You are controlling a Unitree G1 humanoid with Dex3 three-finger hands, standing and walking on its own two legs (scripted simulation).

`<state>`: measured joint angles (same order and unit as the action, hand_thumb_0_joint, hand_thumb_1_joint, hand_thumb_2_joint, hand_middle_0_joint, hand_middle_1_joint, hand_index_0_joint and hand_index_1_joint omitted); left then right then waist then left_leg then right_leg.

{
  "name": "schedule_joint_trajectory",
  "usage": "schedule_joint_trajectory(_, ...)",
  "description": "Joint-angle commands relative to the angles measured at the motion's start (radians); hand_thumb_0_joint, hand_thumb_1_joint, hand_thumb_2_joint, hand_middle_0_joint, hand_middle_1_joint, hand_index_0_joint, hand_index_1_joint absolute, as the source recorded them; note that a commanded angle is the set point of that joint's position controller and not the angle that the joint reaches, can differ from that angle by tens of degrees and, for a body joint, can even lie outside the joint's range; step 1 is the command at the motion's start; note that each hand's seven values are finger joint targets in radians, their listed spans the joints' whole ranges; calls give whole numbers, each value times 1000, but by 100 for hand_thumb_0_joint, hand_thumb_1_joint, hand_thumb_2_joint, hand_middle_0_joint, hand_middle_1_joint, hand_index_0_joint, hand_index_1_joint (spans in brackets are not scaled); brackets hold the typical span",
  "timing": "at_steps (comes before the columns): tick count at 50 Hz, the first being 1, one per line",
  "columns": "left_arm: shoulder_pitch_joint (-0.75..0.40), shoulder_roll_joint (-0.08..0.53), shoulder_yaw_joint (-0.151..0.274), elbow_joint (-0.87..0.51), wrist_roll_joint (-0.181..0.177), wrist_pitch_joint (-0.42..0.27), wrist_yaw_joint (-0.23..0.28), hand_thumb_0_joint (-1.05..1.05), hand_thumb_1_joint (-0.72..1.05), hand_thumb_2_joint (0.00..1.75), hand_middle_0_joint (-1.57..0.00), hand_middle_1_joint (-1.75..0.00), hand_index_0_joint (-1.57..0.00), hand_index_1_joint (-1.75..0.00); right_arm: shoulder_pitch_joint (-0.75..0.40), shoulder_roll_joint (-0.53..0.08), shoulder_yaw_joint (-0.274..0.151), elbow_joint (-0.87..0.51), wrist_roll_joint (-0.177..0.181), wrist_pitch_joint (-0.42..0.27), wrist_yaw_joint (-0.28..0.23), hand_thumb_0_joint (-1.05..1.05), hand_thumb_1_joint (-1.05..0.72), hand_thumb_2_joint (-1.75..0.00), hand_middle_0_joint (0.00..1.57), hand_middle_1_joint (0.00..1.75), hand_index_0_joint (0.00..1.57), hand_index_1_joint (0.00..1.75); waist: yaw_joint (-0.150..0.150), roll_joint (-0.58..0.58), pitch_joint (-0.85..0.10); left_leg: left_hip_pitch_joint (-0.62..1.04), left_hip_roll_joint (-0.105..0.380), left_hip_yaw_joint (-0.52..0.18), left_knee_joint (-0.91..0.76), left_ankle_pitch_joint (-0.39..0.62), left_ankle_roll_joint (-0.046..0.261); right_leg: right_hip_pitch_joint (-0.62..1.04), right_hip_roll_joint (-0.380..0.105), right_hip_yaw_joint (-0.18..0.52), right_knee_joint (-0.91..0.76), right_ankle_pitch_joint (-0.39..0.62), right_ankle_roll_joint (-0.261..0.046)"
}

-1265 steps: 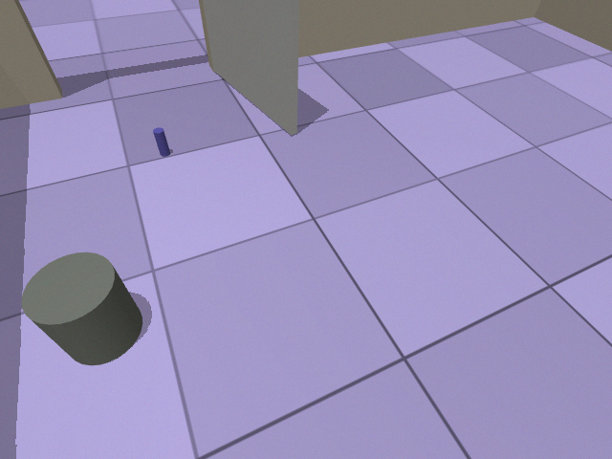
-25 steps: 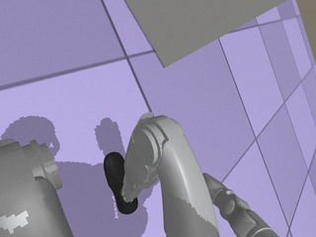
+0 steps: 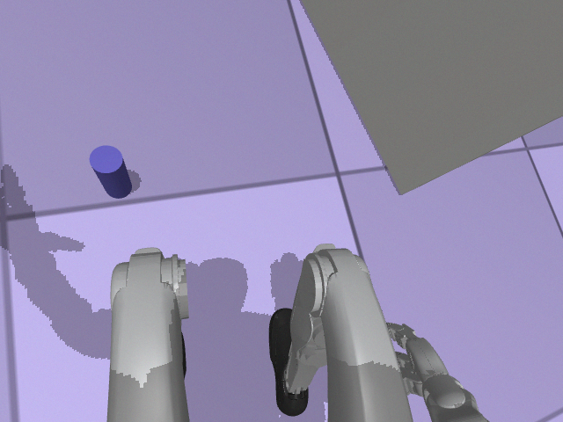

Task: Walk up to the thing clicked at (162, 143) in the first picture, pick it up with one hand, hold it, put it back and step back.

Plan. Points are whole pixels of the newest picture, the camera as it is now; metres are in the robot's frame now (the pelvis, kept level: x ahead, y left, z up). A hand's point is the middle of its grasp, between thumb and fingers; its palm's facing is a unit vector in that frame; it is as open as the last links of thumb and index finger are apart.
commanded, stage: home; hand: left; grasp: from the side
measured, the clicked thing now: (113, 174) +0.49 +0.27 -0.29
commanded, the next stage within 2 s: none
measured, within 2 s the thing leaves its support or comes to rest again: neither
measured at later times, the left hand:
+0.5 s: hand out of the picture +0.28 +0.30 +0.11, palm faces +0.27 -0.84 -0.47, open 17.1 cm
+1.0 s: hand out of the picture +0.24 +0.21 +0.30, palm faces +0.25 -0.92 -0.31, open 17.3 cm
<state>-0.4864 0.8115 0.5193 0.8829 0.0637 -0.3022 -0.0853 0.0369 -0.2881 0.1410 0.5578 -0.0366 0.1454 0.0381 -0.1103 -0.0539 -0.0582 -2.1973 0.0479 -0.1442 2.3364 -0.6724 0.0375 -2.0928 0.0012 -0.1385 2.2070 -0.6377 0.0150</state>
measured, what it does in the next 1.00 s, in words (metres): rises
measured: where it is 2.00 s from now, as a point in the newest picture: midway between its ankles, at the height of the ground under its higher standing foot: (231, 390)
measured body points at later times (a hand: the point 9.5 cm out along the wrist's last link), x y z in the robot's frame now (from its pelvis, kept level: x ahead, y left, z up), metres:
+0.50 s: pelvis +0.05 -0.02 +0.21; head +0.20 +0.03 +0.64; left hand +0.26 +0.34 +0.14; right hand +0.26 -0.25 +0.11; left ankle +0.08 +0.12 -0.33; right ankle +0.12 -0.12 -0.33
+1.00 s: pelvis +0.09 +0.01 +0.35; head +0.11 +0.01 +0.80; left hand +0.22 +0.26 +0.32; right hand +0.28 -0.21 +0.28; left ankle +0.08 +0.12 -0.33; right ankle +0.12 -0.12 -0.33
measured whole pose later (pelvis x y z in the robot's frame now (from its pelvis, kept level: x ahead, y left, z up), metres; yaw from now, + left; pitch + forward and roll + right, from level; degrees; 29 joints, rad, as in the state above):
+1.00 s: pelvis +0.09 +0.01 +0.35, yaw +9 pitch +11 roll -3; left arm 0.46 0.22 -0.02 -0.01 -0.02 0.29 0.18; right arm 0.30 -0.20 0.03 0.47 0.04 -0.05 -0.18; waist -0.04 0.05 -0.17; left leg -0.71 0.04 -0.01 1.02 -0.49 0.01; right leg -0.67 0.00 -0.05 0.95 -0.47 0.01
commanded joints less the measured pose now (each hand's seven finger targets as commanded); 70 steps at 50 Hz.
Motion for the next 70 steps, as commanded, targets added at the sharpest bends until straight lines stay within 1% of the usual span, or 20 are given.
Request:
schedule_joint_trajectory(1,-24,49,-61,-183,-14,48,38,0,-55,6,-6,-7,-6,-7,134,-245,-165,-46,29,-6,-21,0,-90,-90,20,30,20,30,15,335,-590,574,3,10,-450,24,-28,174,35,-11,-245,44,-60)
schedule_joint_trajectory(2,-4,20,-78,-227,-18,72,44,0,-53,7,-7,-7,-7,-7,140,-238,-173,-55,37,-11,-22,0,-89,-90,20,30,20,30,17,293,-610,593,2,8,-469,32,-25,200,37,-9,-274,44,-60)
schedule_joint_trajectory(5,59,40,-66,-372,-23,131,71,0,-54,6,-6,-6,-6,-6,143,-234,-202,-81,60,-13,-28,0,-89,-90,20,30,20,30,46,230,-673,663,-4,17,-526,60,-19,311,31,14,-364,65,-54)
schedule_joint_trajectory(6,80,30,-81,-422,-24,146,78,0,-53,7,-6,-6,-6,-6,136,-230,-204,-97,66,-14,-31,0,-89,-90,20,30,20,30,48,221,-685,684,-6,18,-555,45,-16,353,29,21,-389,57,-52)
schedule_joint_trajectory(9,173,63,-51,-599,-32,190,117,0,-50,9,-6,-6,-6,-6,133,-210,-217,-135,88,-22,-51,0,-89,-90,20,30,20,30,82,182,-726,762,-9,40,-644,37,-10,497,26,52,-496,45,-46)
schedule_joint_trajectory(13,269,44,-40,-688,-32,246,171,0,-45,12,-6,-7,-6,-7,128,-161,-209,-148,96,-45,-89,0,-90,-90,20,30,20,30,88,155,-715,824,-17,80,-732,95,-4,691,21,95,-616,90,-38)
schedule_joint_trajectory(16,337,-25,-79,-718,-38,281,202,0,-46,11,-6,-7,-6,-7,134,-131,-207,-151,94,-67,-117,0,-89,-90,20,30,20,30,85,159,-725,890,-26,117,-774,178,0,832,17,131,-710,168,-33)
schedule_joint_trajectory(20,465,-185,-174,-642,-42,332,227,0,-50,9,-6,-6,-6,-6,161,-100,-198,-118,84,-110,-145,0,-90,-90,20,30,20,30,68,142,-597,976,-26,130,-859,267,1,937,14,142,-828,264,-32)
schedule_joint_trajectory(24,489,-266,-249,-640,-45,371,240,0,-52,8,-6,-6,-5,-6,180,-97,-194,-117,83,-141,-160,0,-90,-90,20,30,20,30,54,141,-529,1118,-23,119,-981,290,-9,1014,11,125,-938,279,-37)
schedule_joint_trajectory(26,497,-293,-277,-642,-49,389,251,0,-53,7,-5,-6,-5,-6,175,-90,-190,-123,82,-157,-168,0,-90,-90,20,30,20,30,44,137,-477,1151,-24,118,-1042,266,-12,1066,7,124,-1001,255,-35)
schedule_joint_trajectory(27,516,-284,-269,-658,-51,399,255,0,-52,7,-6,-6,-5,-6,182,-89,-188,-124,83,-165,-172,0,-90,-90,20,30,20,30,64,128,-481,1184,-25,119,-1072,276,-13,1111,6,124,-1026,261,-36)
schedule_joint_trajectory(29,546,-308,-299,-684,-52,418,265,0,-51,8,-5,-6,-5,-6,186,-84,-187,-135,84,-177,-181,0,-90,-90,20,30,20,30,56,123,-460,1244,-26,122,-1124,300,-14,1184,2,128,-1086,288,-32)
schedule_joint_trajectory(36,691,-380,-373,-823,-64,486,288,0,-52,7,-5,-6,-5,-6,195,-66,-172,-171,85,-206,-212,0,-90,-90,20,30,20,30,73,150,-348,1444,-34,133,-1319,351,-24,1361,6,106,-1251,337,-31)
schedule_joint_trajectory(45,880,-487,-486,-1042,-77,542,284,0,-54,6,-5,-6,-5,-6,192,-43,-160,-227,74,-242,-233,0,-90,-90,20,30,20,30,71,137,-184,1578,-24,112,-1498,331,-34,1463,29,57,-1371,309,-31)
schedule_joint_trajectory(48,951,-495,-488,-1070,-75,550,276,0,-57,5,-5,-5,-5,-5,189,-37,-161,-239,68,-254,-236,0,-90,-90,20,30,20,30,80,85,-134,1582,-24,107,-1519,356,-31,1486,33,49,-1400,321,-29)
schedule_joint_trajectory(53,963,-505,-488,-1084,-72,542,257,0,-56,5,-5,-5,-5,-5,186,-40,-162,-249,62,-274,-231,0,-90,-90,20,30,20,30,82,70,-102,1599,-26,115,-1541,346,-31,1506,32,56,-1420,308,-26)
schedule_joint_trajectory(56,944,-502,-480,-1067,-65,527,249,0,-56,5,-5,-5,-5,-5,193,-40,-163,-243,55,-286,-232,0,-90,-90,20,30,20,30,70,68,-117,1618,-29,121,-1530,384,-32,1516,29,63,-1423,341,-25)
schedule_joint_trajectory(58,921,-498,-477,-1091,-65,520,248,0,-53,7,-5,-6,-5,-6,187,-36,-160,-242,52,-293,-229,0,-90,-90,20,30,20,30,79,78,-136,1626,-36,130,-1521,393,-30,1540,20,73,-1430,359,-23)
schedule_joint_trajectory(60,908,-498,-484,-1122,-62,517,245,0,-53,6,-5,-6,-5,-6,198,-40,-165,-238,49,-300,-233,0,-90,-90,20,30,20,30,73,104,-196,1668,-36,131,-1513,449,-34,1562,21,78,-1418,408,-24)
schedule_joint_trajectory(70,954,-500,-471,-1055,-66,523,243,0,-59,3,-4,-5,-4,-5,180,-40,-160,-219,49,-307,-229,0,-90,-90,20,30,20,30,90,84,-146,1657,-38,129,-1523,455,-34,1567,21,73,-1443,413,-23)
